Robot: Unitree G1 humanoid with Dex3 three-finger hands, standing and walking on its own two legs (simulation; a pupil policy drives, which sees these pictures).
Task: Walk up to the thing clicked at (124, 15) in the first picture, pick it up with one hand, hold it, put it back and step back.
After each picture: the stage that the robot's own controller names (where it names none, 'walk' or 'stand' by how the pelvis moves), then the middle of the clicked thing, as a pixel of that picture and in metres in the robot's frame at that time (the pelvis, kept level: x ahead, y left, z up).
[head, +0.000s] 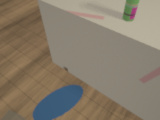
stand; out of the picture +0.86 -0.24 +0.07
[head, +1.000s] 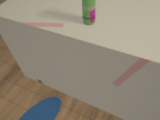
walk; (88, 0) +0.78 +0.04 +0.09
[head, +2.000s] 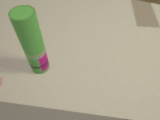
stand; (33, 45) +0.42 +0.21 +0.10
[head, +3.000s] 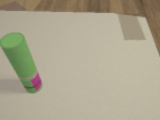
stand; (25, 67) +0.39 +0.23 +0.07
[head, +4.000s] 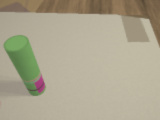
stand; (28, 69) +0.37 +0.22 +0.06
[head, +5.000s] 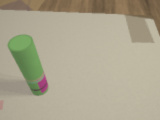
stand; (32, 69) +0.37 +0.21 +0.06
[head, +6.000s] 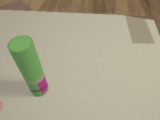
stand; (31, 70) +0.37 +0.21 +0.06
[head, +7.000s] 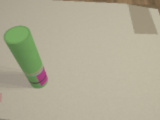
rise first; (30, 62) +0.38 +0.21 +0.07
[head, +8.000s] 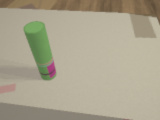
go down; (42, 54) +0.44 +0.21 +0.07
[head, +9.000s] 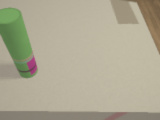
go down; (20, 48) +0.43 +0.21 +0.10
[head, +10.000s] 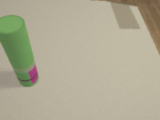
go down; (21, 57) +0.38 +0.21 +0.10
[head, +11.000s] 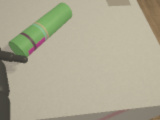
close; (43, 28) +0.53 +0.11 +0.06
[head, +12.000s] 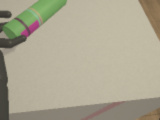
close; (38, 14) +0.58 +0.12 +0.08
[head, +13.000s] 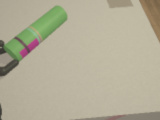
close; (38, 31) +0.53 +0.14 +0.05
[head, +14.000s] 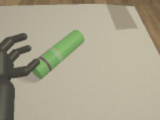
rise first; (58, 52) +0.50 +0.11 +0.03
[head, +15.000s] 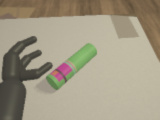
rise first; (73, 64) +0.47 +0.07 +0.00
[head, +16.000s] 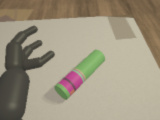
rise first; (81, 72) +0.44 +0.03 -0.01
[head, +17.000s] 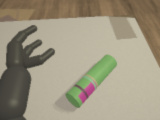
close; (93, 78) +0.40 -0.01 -0.01
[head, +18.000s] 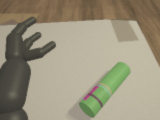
close; (106, 87) +0.37 -0.05 -0.01
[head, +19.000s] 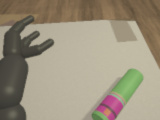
close; (119, 95) +0.33 -0.10 -0.01
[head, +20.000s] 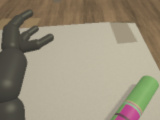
close; (134, 104) +0.29 -0.14 -0.01
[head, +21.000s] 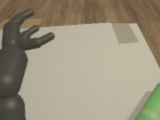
stand; (152, 113) +0.26 -0.19 -0.01
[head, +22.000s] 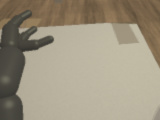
stand; out of the picture +0.21 -0.23 -0.02
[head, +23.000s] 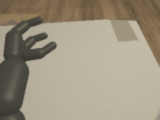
stand; out of the picture +0.20 -0.23 -0.02
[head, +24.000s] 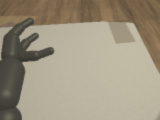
stand; out of the picture +0.20 -0.23 -0.02
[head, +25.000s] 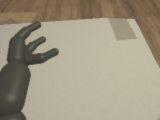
stand; out of the picture +0.20 -0.23 -0.02
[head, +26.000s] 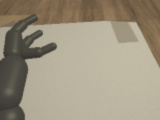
stand; out of the picture +0.19 -0.24 -0.03
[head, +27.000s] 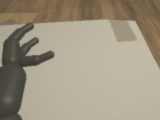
stand; out of the picture +0.19 -0.24 -0.03
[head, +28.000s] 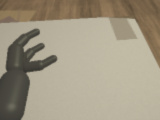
stand; out of the picture +0.19 -0.24 -0.03
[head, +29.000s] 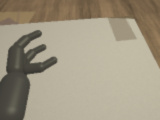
close; out of the picture +0.18 -0.23 -0.10
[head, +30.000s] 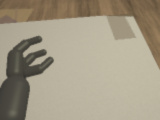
close; out of the picture +0.17 -0.23 -0.12
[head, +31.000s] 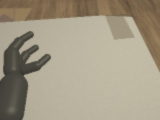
close; out of the picture +0.18 -0.23 -0.12
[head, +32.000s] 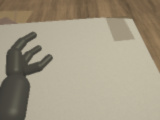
close; out of the picture +0.18 -0.23 -0.12
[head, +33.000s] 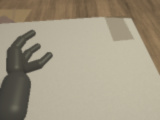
close; out of the picture +0.17 -0.23 -0.14
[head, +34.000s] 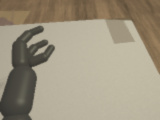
stand; out of the picture -0.05 -0.35 -0.73
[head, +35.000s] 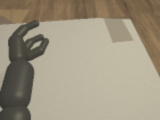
stand; out of the picture -0.05 -0.35 -0.73
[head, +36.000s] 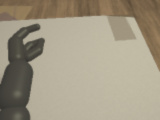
stand; out of the picture -0.05 -0.35 -0.73
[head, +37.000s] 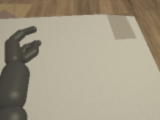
stand; out of the picture -0.04 -0.36 -0.73
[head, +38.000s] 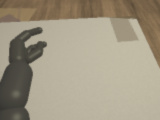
stand; out of the picture -0.03 -0.38 -0.73
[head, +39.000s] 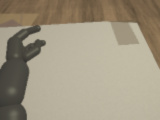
stand; out of the picture -0.02 -0.40 -0.73
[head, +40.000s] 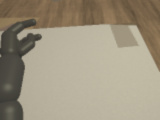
stand; out of the picture -0.01 -0.42 -0.73
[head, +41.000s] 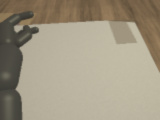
stand; out of the picture +0.01 -0.45 -0.73
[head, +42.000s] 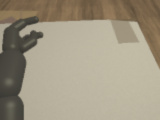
stand; out of the picture +0.03 -0.48 -0.73
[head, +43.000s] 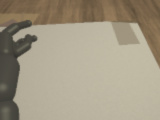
stand; out of the picture +0.04 -0.51 -0.73
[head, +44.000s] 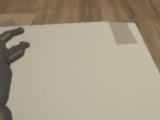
stand; out of the picture +0.06 -0.53 -0.73
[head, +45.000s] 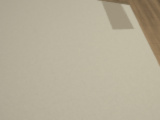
stand; out of the picture +0.07 -0.58 -0.71
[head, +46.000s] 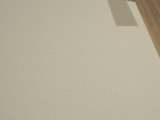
stand; out of the picture +0.07 -0.58 -0.70
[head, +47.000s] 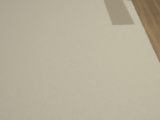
stand; out of the picture +0.08 -0.59 -0.70
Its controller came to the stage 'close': yes
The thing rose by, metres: 0.00
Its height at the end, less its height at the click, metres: -0.81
